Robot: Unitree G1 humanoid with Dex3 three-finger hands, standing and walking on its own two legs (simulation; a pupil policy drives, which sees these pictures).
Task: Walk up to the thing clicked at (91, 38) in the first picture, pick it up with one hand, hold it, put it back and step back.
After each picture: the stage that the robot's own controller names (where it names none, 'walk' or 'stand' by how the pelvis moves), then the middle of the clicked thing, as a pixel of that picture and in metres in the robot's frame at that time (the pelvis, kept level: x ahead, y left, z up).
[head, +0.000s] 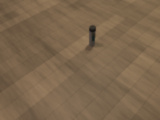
stand; (92, 36) +1.35 -0.06 -0.66
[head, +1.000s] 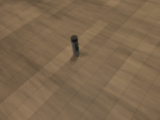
walk; (75, 46) +1.22 +0.21 -0.64
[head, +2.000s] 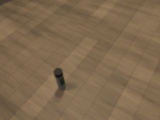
walk; (60, 79) +0.74 +0.27 -0.64
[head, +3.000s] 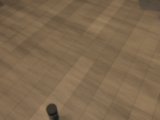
walk; (53, 115) +0.45 +0.21 -0.64
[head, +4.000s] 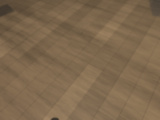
stand; out of the picture +0.37 +0.21 -0.65
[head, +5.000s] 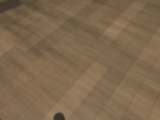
stand; out of the picture +0.38 +0.19 -0.64
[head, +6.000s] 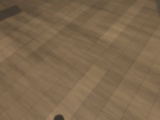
stand; out of the picture +0.40 +0.20 -0.66
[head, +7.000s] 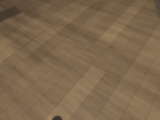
stand; out of the picture +0.39 +0.21 -0.66
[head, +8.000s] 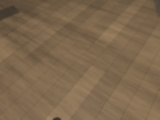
stand; out of the picture +0.38 +0.21 -0.66
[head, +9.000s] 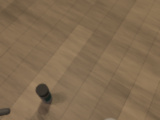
go down; (45, 94) +0.42 +0.21 -0.54
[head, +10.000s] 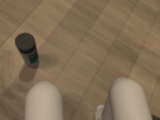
go down; (29, 53) +0.47 +0.22 -0.26
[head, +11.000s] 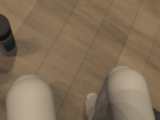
close in; (3, 39) +0.46 +0.24 -0.21
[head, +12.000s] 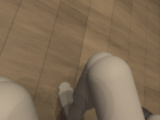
close; out of the picture +0.46 +0.28 -0.16
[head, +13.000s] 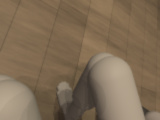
lift; out of the picture +0.44 +0.28 -0.17
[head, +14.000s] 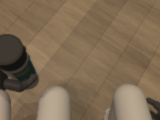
lift; (20, 68) +0.34 +0.21 -0.01
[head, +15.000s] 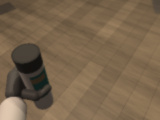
hold; (36, 81) +0.32 +0.17 +0.07
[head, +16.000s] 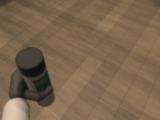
hold; (39, 81) +0.32 +0.17 +0.04
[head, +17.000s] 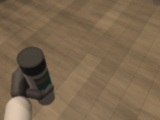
crouch; (39, 80) +0.33 +0.17 +0.03
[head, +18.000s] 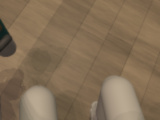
crouch; out of the picture +0.48 +0.24 -0.05
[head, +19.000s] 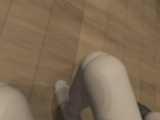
lower; out of the picture +0.47 +0.29 -0.17
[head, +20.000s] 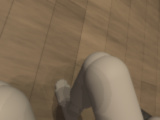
lower; out of the picture +0.48 +0.29 -0.17
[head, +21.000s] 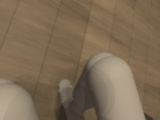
lower; out of the picture +0.46 +0.28 -0.17
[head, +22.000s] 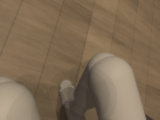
lower; out of the picture +0.45 +0.28 -0.17
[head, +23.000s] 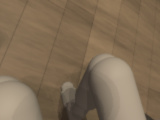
loosen; out of the picture +0.45 +0.25 -0.17
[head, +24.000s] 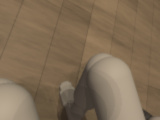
withdraw; out of the picture +0.44 +0.26 -0.17
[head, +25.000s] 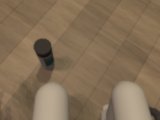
walk; (45, 56) +0.47 +0.19 -0.30
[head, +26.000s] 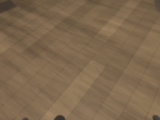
stand; out of the picture +0.38 +0.17 -0.59
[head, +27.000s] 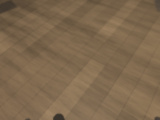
stand; out of the picture +0.39 +0.18 -0.60
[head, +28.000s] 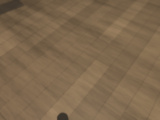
stand; out of the picture +0.39 +0.17 -0.62
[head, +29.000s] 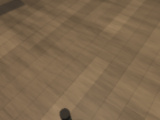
walk; (66, 119) +0.41 +0.17 -0.65
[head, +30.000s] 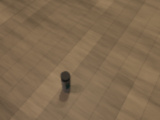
walk; (66, 82) +0.60 +0.13 -0.64
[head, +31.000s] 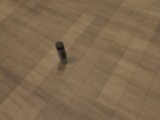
walk; (61, 53) +0.91 +0.28 -0.62
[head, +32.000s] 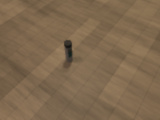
stand; (68, 51) +1.03 +0.16 -0.65
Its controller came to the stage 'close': yes
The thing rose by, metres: 0.70
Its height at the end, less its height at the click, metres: +0.00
